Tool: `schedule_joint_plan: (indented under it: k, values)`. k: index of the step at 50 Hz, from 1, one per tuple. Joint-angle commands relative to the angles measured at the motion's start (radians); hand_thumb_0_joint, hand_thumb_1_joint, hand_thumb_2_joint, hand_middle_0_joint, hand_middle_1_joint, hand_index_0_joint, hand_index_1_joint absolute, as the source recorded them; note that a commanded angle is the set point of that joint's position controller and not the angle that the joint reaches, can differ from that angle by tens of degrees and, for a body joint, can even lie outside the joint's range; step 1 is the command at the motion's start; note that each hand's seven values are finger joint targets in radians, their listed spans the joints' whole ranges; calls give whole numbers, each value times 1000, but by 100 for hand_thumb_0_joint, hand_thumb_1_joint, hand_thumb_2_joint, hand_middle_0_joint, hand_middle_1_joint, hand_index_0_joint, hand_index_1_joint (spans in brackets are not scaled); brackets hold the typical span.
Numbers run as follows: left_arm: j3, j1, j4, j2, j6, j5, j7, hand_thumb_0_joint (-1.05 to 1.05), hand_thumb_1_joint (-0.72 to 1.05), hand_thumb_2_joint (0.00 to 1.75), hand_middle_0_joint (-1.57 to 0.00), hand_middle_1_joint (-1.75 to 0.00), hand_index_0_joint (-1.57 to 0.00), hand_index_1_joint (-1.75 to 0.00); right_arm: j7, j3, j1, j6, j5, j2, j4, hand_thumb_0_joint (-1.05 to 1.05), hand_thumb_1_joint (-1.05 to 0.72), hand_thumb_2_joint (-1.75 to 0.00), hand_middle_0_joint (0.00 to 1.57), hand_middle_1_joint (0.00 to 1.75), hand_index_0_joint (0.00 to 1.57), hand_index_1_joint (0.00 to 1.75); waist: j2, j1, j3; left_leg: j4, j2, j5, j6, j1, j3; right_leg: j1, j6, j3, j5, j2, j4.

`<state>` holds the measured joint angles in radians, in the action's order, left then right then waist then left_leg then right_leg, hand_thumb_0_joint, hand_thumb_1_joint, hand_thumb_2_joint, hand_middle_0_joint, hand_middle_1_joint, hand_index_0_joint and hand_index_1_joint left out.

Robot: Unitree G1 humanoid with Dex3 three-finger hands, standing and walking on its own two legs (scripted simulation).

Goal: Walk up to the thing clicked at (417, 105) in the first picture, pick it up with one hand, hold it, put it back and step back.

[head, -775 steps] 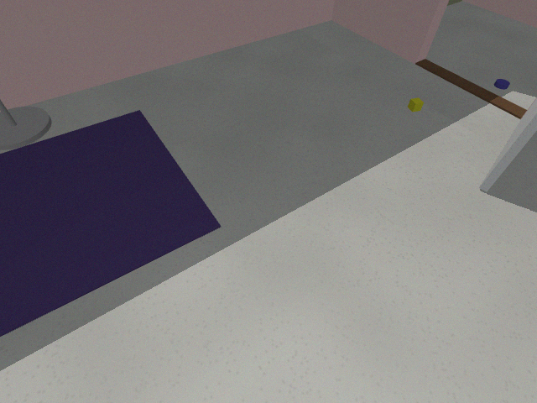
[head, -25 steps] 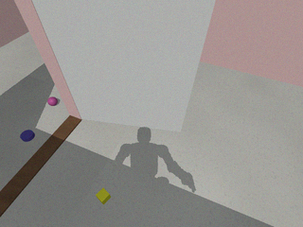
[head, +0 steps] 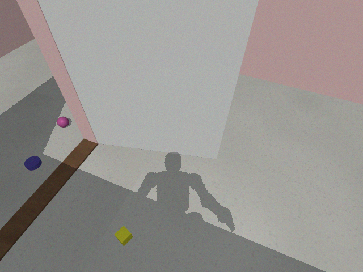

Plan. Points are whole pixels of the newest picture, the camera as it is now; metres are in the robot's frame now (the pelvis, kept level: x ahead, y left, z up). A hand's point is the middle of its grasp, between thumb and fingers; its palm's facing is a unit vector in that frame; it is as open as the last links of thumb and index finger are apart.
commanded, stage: stand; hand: left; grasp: from above
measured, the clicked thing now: (123, 235) +0.40 +0.28 -0.75
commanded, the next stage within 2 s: rise first in 0.84 s
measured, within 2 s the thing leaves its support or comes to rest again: neither
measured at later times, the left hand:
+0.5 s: hand out of the picture +0.07 +0.26 -0.16, palm faces -0.02 -0.94 -0.35, open 7.4 cm
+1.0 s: hand out of the picture +0.08 +0.25 -0.15, palm faces +0.01 -0.94 -0.35, open 7.4 cm
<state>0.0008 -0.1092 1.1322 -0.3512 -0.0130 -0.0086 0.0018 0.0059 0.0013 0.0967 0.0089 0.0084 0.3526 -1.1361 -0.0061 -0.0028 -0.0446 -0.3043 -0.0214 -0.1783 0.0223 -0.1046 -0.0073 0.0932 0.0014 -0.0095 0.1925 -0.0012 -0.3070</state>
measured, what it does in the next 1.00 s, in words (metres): stands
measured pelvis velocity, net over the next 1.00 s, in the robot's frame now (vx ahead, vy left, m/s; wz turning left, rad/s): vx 0.00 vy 0.00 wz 0.00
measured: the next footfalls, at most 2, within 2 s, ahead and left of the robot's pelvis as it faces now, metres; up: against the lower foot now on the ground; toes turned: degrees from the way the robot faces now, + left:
none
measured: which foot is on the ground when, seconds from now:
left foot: down 0.00-1.00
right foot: down 0.00-1.00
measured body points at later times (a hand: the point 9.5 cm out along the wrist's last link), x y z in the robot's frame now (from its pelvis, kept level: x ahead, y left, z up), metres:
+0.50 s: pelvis +0.00 +0.00 +0.00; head +0.01 +0.00 +0.45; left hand +0.08 +0.30 -0.13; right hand +0.08 -0.30 -0.13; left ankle -0.01 +0.13 -0.75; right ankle -0.02 -0.12 -0.75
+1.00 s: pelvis +0.00 +0.00 +0.00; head +0.02 -0.01 +0.45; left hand +0.08 +0.30 -0.13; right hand +0.08 -0.30 -0.13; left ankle -0.01 +0.13 -0.75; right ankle -0.02 -0.12 -0.75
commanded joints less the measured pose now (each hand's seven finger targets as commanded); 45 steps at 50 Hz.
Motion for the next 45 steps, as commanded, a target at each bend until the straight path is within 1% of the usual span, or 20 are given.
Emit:
schedule_joint_plan:
  k: [1, 2, 3, 5, 9, 11, 13, 14, 15, 17, 19, 20, 22, 25, 27, 29, 33, 36, 37, 45]
  values:
    - [38, 32, -58, -215, -21, 2, 9, 0, 90, 90, -20, -30, -20, -30, -14, -39, -38, 20, -1, 207, 55, 0, -90, -90, 20, 30, 20, 30, 2, 4, 82, 35, -111, 170, -34, 35, -72, 1, 17, 92, -179, -129, 47]
    - [37, 30, -55, -214, -22, 1, 10, 0, 90, 90, -20, -30, -20, -30, -13, -40, -42, 20, -2, 208, 56, 0, -90, -90, 20, 30, 20, 30, 3, 4, 69, 34, -112, 172, -33, 27, -75, 4, 16, 89, -177, -127, 51]
    - [40, 38, -59, -223, -22, 0, 11, 0, 90, 90, -20, -30, -20, -30, -14, -41, -32, 19, 0, 207, 58, 0, -90, -90, 20, 30, 20, 30, 17, -3, 87, 30, -113, 179, -34, 29, -74, -14, 19, 89, -193, -130, 43]
    - [37, 30, -58, -213, -22, 1, 11, 0, 90, 90, -20, -30, -20, -30, -14, -40, -39, 19, -1, 211, 56, 0, -90, -90, 20, 30, 20, 30, -2, 3, 79, 25, -114, 181, -37, 36, -72, -2, 15, 91, -195, -130, 47]
    - [39, 38, -61, -223, -24, 3, 11, 0, 90, 90, -20, -30, -20, -30, -14, -39, -26, 19, 0, 204, 58, 0, -90, -90, 20, 30, 20, 30, 14, -1, 92, 30, -113, 202, -35, 34, -72, -20, 17, 92, -221, -131, 39]
    - [37, 31, -57, -215, -23, 4, 11, 0, 90, 90, -20, -30, -20, -30, -14, -39, -33, 19, -1, 208, 58, 0, -90, -90, 20, 30, 20, 30, 2, 2, 74, 32, -111, 174, -33, 22, -73, -16, 16, 93, -191, -131, 50]
    - [38, 29, -61, -214, -21, 1, 10, 0, 90, 90, -20, -30, -20, -30, -16, -42, -34, 20, -1, 213, 58, 0, -90, -90, 20, 30, 20, 30, 2, 4, 89, 28, -115, 187, -34, 44, -71, -6, 19, 91, -194, -129, 44]
    - [37, 32, -59, -218, -22, 1, 11, 0, 90, 90, -20, -30, -20, -30, -14, -41, -34, 19, -1, 209, 58, 0, -90, -90, 20, 30, 20, 30, 8, 2, 82, 24, -116, 216, -34, 33, -74, -21, 20, 86, -225, -129, 39]
    - [39, 32, -62, -215, -22, 0, 11, 0, 90, 90, -20, -30, -20, -30, -15, -41, -25, 19, -1, 210, 59, 0, -90, -90, 20, 30, 20, 30, -4, 0, 94, 27, -113, 191, -35, 30, -68, -24, 18, 91, -214, -132, 43]
    - [38, 27, -58, -215, -22, 1, 11, 0, 90, 90, -20, -30, -20, -30, -15, -39, -26, 20, -1, 209, 59, 0, -90, -90, 20, 30, 20, 30, -3, 1, 75, 35, -113, 175, -36, 26, -73, -15, 16, 91, -190, -130, 48]
    - [42, 31, -62, -222, -21, 1, 11, 0, 90, 90, -20, -30, -20, -30, -16, -40, -24, 20, 0, 209, 61, 0, -90, -90, 20, 30, 20, 30, -1, 1, 91, 31, -117, 190, -39, 41, -71, -18, 18, 92, -201, -132, 39]
    - [39, 28, -57, -215, -21, 1, 11, 0, 90, 90, -20, -30, -20, -30, -15, -38, -35, 20, -1, 208, 61, 0, -90, -90, 20, 30, 20, 30, -1, 5, 70, 31, -115, 192, -38, 35, -74, -6, 16, 89, -203, -130, 42]
    - [43, 32, -58, -219, -19, 0, 10, 0, 90, 90, -20, -30, -20, -30, -17, -40, -23, 20, 0, 208, 61, 0, -90, -90, 20, 30, 20, 30, 10, 2, 82, 38, -116, 167, -39, 38, -71, -13, 20, 91, -174, -129, 37]
    - [42, 32, -55, -216, -17, 3, 9, 0, 90, 90, -20, -30, -20, -30, -16, -38, -23, 20, -1, 208, 58, 0, -90, -90, 20, 30, 20, 30, 8, 3, 52, 48, -108, 145, -32, 17, -73, 0, 19, 93, -148, -126, 49]
    - [39, 24, -55, -213, -18, 1, 8, 0, 90, 90, -20, -30, -20, -30, -15, -39, -32, 20, 0, 210, 62, 0, -90, -90, 20, 30, 20, 30, 5, 6, 51, 41, -111, 169, -32, 26, -76, 11, 17, 89, -160, -124, 50]
    - [40, 23, -59, -212, -19, -1, 9, 0, 90, 90, -20, -30, -20, -30, -16, -43, -30, 20, 0, 214, 62, 0, -90, -90, 20, 30, 20, 30, 8, 5, 76, 34, -113, 159, -35, 38, -73, 0, 19, 91, -163, -127, 46]
    - [40, 21, -59, -217, -21, 0, 10, 0, 90, 90, -20, -30, -20, -30, -14, -43, -24, 19, -2, 210, 62, 0, -90, -90, 20, 30, 20, 30, 13, 2, 76, 31, -111, 161, -35, 43, -70, 0, 20, 95, -182, -128, 44]
    - [41, 20, -62, -216, -21, 0, 10, 0, 90, 90, -20, -30, -20, -30, -16, -42, -30, 20, -2, 214, 65, 0, -90, -90, 20, 30, 20, 30, -2, 3, 88, 23, -114, 187, -38, 55, -70, -8, 21, 98, -215, -131, 40]
    - [41, 29, -63, -219, -20, 0, 11, 0, 90, 90, -20, -30, -20, -30, -15, -39, -23, 19, 0, 204, 66, 0, -90, -90, 20, 30, 20, 30, 6, -1, 87, 27, -112, 189, -38, 43, -68, -12, 22, 93, -216, -130, 34]
    - [43, 20, -59, -220, -19, 2, 9, 0, 90, 90, -20, -30, -20, -30, -17, -39, -19, 19, -2, 210, 66, 0, -90, -90, 20, 30, 20, 30, 11, 4, 75, 32, -115, 187, -36, 48, -70, -6, 21, 96, -199, -128, 36]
